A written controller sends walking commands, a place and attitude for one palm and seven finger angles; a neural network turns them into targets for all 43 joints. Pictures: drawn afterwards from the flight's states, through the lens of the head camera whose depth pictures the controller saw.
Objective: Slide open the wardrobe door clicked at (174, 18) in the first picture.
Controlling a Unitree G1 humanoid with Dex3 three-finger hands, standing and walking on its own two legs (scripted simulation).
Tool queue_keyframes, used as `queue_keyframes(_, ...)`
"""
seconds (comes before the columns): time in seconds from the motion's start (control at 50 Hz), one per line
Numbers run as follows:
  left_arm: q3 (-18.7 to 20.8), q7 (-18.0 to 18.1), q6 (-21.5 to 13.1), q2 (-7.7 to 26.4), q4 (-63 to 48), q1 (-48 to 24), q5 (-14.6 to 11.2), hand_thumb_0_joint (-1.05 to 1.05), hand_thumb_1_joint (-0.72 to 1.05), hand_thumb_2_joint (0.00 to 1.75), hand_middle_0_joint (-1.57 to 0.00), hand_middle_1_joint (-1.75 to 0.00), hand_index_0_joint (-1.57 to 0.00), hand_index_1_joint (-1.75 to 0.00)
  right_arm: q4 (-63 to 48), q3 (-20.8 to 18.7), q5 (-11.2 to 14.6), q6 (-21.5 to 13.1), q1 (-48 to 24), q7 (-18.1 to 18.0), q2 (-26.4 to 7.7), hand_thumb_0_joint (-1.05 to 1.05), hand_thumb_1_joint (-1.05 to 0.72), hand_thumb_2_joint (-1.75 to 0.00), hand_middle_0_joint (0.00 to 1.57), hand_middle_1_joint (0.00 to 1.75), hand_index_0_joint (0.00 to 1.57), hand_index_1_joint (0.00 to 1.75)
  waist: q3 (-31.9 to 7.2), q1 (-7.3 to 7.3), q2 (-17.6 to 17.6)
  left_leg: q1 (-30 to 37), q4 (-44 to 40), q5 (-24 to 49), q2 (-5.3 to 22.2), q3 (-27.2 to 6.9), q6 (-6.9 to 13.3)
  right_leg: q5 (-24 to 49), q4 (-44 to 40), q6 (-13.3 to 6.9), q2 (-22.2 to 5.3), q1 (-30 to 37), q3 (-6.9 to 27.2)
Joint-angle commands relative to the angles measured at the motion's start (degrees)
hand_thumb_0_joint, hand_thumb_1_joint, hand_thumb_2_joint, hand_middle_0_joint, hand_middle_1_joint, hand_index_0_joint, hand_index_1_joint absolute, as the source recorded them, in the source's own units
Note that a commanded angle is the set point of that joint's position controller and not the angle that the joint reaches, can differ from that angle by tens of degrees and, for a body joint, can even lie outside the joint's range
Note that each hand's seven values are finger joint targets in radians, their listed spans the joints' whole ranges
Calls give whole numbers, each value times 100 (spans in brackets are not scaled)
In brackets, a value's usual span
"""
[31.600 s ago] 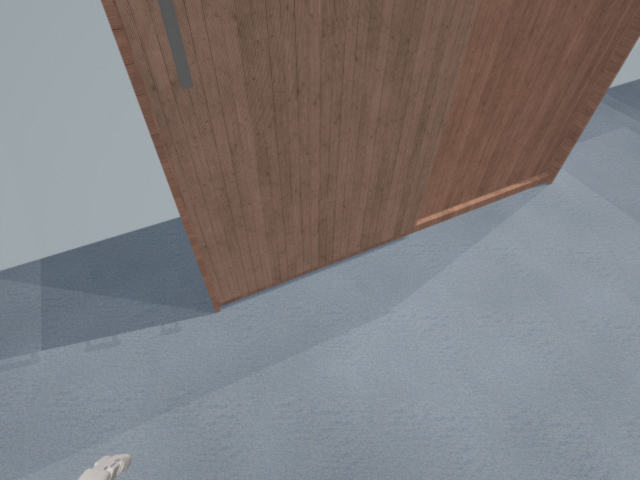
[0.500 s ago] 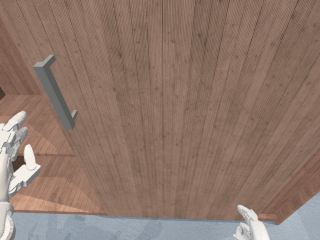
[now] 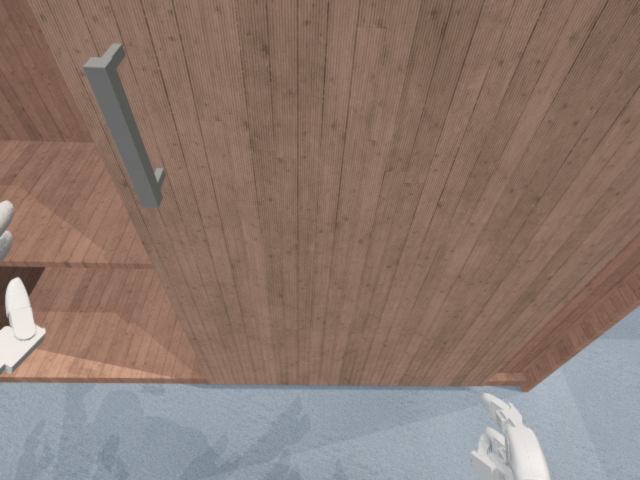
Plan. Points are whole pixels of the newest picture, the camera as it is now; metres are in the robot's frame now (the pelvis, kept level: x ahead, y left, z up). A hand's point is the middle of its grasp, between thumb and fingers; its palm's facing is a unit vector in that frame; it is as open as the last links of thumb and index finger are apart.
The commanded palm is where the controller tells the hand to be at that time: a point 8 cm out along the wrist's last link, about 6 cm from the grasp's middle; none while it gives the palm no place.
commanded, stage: step back with the hand held close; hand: left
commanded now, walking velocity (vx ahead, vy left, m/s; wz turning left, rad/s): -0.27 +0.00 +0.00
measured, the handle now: (135, 133) +0.44 +0.27 +0.20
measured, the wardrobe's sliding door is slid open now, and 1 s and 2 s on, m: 0.68 0.68 0.68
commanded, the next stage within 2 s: stop stepping back and stand still in 0.64 s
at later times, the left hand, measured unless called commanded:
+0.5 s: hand out of the picture +0.13 +0.31 +0.16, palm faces +0.48 -0.76 -0.43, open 7.4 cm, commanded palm +0.05 +0.33 +0.18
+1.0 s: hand out of the picture +0.08 +0.31 +0.14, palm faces +0.40 -0.86 -0.33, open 7.4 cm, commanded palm +0.05 +0.33 +0.18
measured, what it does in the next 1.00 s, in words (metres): walks backwards: right foot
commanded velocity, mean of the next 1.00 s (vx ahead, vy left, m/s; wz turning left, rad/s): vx -0.19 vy -0.01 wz -0.04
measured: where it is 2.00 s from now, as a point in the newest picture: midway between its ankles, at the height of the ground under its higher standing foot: outside the picture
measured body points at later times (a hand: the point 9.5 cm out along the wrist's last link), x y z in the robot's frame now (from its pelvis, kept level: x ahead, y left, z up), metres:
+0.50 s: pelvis -0.07 +0.02 +0.00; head -0.05 +0.07 +0.45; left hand +0.10 +0.35 +0.19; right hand +0.12 -0.21 -0.06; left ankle +0.03 +0.08 -0.74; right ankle -0.15 -0.14 -0.67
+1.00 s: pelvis -0.12 +0.05 -0.04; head -0.18 +0.10 +0.41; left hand +0.06 +0.36 +0.16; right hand -0.04 -0.24 -0.10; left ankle +0.01 +0.09 -0.74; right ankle -0.29 -0.11 -0.74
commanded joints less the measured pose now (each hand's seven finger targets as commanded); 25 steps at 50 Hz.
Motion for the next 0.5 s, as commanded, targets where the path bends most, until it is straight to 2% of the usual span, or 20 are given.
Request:
queue_keyframes(0.0,573,119,-454,823,-1144,-520,185,0,90,90,-20,-30,-20,-30,-886,-360,-42,-505,-608,-92,-887,0,-90,-90,20,30,20,30,-513,20,959,-2154,-1831,-3333,1090,-1338,374,-81,946,-13,285,1935,198)
queue_keyframes(0.04,696,114,-510,881,-1098,-525,250,0,90,90,-20,-30,-20,-30,-869,-384,-62,-574,-587,-93,-873,0,-90,-90,20,30,20,30,-555,52,910,-2513,-1792,-3587,1186,-1432,470,-33,1225,-5,346,2137,272)
queue_keyframes(0.08,917,107,-563,1120,-1277,-442,226,0,90,90,-20,-30,-20,-30,-879,-414,-87,-630,-537,-48,-863,0,-90,-90,20,30,20,30,-663,30,676,-2108,-1438,-3163,1038,-1350,412,172,966,-78,267,1789,436)
queue_keyframes(0.1,767,81,-586,977,-1275,-347,173,0,90,90,-20,-30,-20,-30,-872,-381,-79,-654,-560,-34,-761,0,-90,-90,20,30,20,30,-665,5,409,-1659,-1124,-2702,883,-1171,314,325,672,-124,168,1358,544)
queue_keyframes(0.12,785,78,-615,1019,-1391,-310,138,0,90,90,-20,-30,-20,-30,-847,-379,-87,-675,-525,-22,-735,0,-90,-90,20,30,20,30,-793,-3,123,-1217,-740,-2244,712,-928,202,310,347,-186,18,974,766)
queue_keyframes(0.16,687,87,-597,1007,-1432,-321,46,0,90,90,-20,-30,-20,-30,-756,-389,-89,-664,-404,35,-644,0,-90,-90,20,30,20,30,-821,-78,-570,-212,241,-1624,354,-470,-64,-462,-521,-434,-532,-235,1377)
queue_keyframes(0.18,703,130,-607,1091,-1533,-401,25,0,90,90,-20,-30,-20,-30,-631,-418,-96,-659,-294,45,-650,0,-90,-90,20,30,20,30,-953,-112,-715,491,893,-1271,209,-230,-206,-682,-930,-618,-874,-883,1632)
queue_keyframes(0.2,536,166,-574,974,-1388,-454,16,0,90,90,-20,-30,-20,-30,-540,-388,-102,-640,-276,56,-579,0,-90,-90,20,30,20,30,-822,-157,-882,789,1342,-1110,146,-151,-292,-777,-1161,-765,-1166,-1357,1774)
queue_keyframes(0.24,421,244,-569,1024,-1492,-830,60,0,90,90,-20,-30,-20,-30,-471,-361,-121,-610,-332,55,-569,0,-90,-90,20,30,20,30,-636,-207,-657,962,1611,-973,150,-137,-337,-640,-1157,-826,-1363,-1745,1695)
queue_keyframes(0.26,455,276,-577,1087,-1488,-888,71,0,90,90,-20,-30,-20,-30,-450,-338,-132,-609,-346,42,-565,0,-90,-90,20,30,20,30,-592,-217,-572,964,1272,-854,199,-181,-319,-507,-977,-721,-1228,-1702,1417)
queue_keyframes(0.28,543,293,-560,1216,-1530,-1034,74,0,90,90,-20,-30,-20,-30,-455,-339,-148,-604,-417,5,-642,0,-90,-90,20,30,20,30,-452,-224,-86,854,602,-653,268,-288,-307,-388,-691,-545,-871,-1596,1131)
queue_keyframes(0.3,487,280,-559,1089,-1457,-937,67,0,90,90,-20,-30,-20,-30,-519,-318,-130,-618,-491,-42,-686,0,-90,-90,20,30,20,30,-328,-184,433,477,-224,-558,532,-719,-194,-475,-231,-302,-332,-1284,720)
queue_keyframes(0.32,573,263,-584,1077,-1490,-933,103,0,90,90,-20,-30,-20,-30,-586,-334,-122,-651,-567,-75,-821,0,-90,-90,20,30,20,30,-330,-121,1165,-397,-1053,-807,975,-1254,-4,-295,566,-89,217,-404,361)
queue_keyframes(0.34,763,241,-655,1129,-1476,-893,165,0,90,90,-20,-30,-20,-30,-642,-375,-100,-696,-627,-96,-818,0,-90,-90,20,30,20,30,-599,-36,1597,-1378,-1618,-1651,1496,-1744,282,-96,1589,-7,501,775,231)
queue_keyframes(0.36,873,179,-727,1124,-1405,-795,193,0,90,90,-20,-30,-20,-30,-635,-425,-140,-750,-616,-83,-812,0,-90,-90,20,30,20,30,-824,6,1764,-2098,-2258,-3171,1902,-2200,522,-636,2557,-9,659,1504,327)
queue_keyframes(0.38,1016,160,-737,1249,-1446,-796,222,0,90,90,-20,-30,-20,-30,-660,-440,-216,-785,-637,-76,-836,0,-90,-90,20,30,20,30,-725,15,1960,-2473,-2553,-3613,2061,-2590,684,-901,3256,-17,719,1517,419)
queue_keyframes(0.4,1011,149,-722,1133,-1467,-797,268,0,90,90,-20,-30,-20,-30,-603,-479,-246,-806,-583,-33,-735,0,-90,-90,20,30,20,30,-721,-25,1634,-2507,-2432,-3465,2148,-2516,811,-984,3696,-29,671,1425,505)
queue_keyframes(0.42,948,129,-730,1050,-1471,-753,226,0,90,90,-20,-30,-20,-30,-572,-496,-236,-834,-545,31,-687,0,-90,-90,20,30,20,30,-667,-7,1133,-2112,-2174,-2939,2026,-2304,822,-1182,3532,-62,643,1086,509)
queue_keyframes(0.46,736,74,-718,859,-1595,-358,146,0,90,90,-20,-30,-20,-30,-507,-521,-181,-900,-502,161,-682,0,-90,-90,20,30,20,30,-926,74,951,-883,-2021,-2389,1657,-1717,536,-1573,2811,-110,682,512,137)
queue_keyframes(0.48,731,87,-732,892,-1697,-193,78,0,90,90,-20,-30,-20,-30,-507,-530,-158,-965,-479,173,-659,0,-90,-90,20,30,20,30,-1152,74,937,-156,-1983,-2035,1556,-1621,427,-1676,2385,-131,669,256,79)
